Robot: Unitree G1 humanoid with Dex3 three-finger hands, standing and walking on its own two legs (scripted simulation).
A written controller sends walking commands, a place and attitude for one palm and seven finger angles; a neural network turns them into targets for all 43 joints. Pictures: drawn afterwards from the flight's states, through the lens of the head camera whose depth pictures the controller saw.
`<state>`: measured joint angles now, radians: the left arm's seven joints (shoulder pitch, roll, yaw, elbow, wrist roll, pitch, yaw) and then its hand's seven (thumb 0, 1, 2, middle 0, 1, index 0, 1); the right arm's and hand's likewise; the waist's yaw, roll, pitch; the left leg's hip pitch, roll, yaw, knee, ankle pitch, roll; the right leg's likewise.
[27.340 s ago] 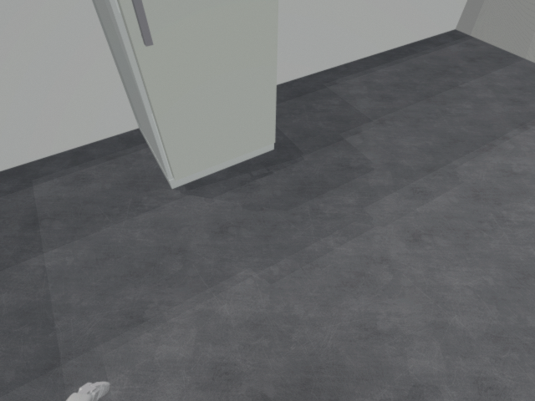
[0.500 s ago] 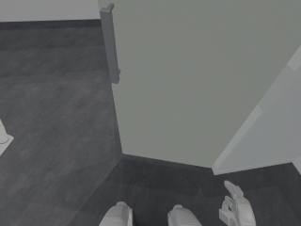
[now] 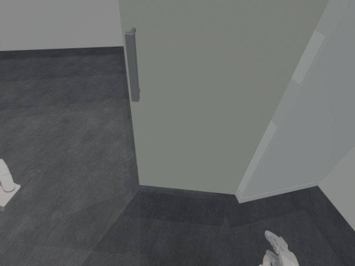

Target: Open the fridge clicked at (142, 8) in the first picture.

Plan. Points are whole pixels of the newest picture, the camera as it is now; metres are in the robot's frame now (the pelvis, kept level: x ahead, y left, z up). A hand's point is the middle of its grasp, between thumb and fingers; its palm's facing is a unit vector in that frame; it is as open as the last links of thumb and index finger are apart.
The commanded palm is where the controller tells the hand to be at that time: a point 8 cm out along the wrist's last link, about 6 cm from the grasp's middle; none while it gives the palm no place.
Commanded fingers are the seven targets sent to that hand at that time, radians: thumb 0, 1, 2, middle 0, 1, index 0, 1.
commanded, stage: stop stepping back and stand still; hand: left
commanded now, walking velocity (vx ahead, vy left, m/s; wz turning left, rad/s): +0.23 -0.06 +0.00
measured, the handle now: (134, 67) +0.69 +0.18 +0.12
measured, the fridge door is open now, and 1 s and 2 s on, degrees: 71 71 71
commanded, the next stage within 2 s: let the arm hang, fingers relaxed in 0.90 s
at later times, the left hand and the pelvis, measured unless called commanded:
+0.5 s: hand (38, 182) +0.21 +0.25 +0.16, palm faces +0.44 -0.79 -0.42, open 7.4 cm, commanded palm +0.15 +0.29 +0.18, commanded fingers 0.00 0.90 0.90 -0.20 -0.30 -0.20 -0.30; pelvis +0.00 -0.01 -0.01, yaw -2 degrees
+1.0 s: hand (38, 173) +0.23 +0.26 +0.16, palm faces +0.40 -0.81 -0.43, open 7.4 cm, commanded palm none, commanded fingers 0.00 0.90 0.90 -0.20 -0.30 -0.20 -0.30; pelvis +0.02 +0.01 +0.00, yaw -3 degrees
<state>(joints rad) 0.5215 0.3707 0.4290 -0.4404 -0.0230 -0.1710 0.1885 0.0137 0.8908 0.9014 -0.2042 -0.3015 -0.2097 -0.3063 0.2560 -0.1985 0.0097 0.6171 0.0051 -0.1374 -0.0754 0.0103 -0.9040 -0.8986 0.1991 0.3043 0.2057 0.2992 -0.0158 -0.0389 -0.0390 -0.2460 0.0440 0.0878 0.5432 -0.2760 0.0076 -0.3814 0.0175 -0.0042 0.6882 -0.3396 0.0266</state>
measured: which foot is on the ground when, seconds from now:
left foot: down 0.00-1.00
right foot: up 0.00-0.02, down 0.04-1.00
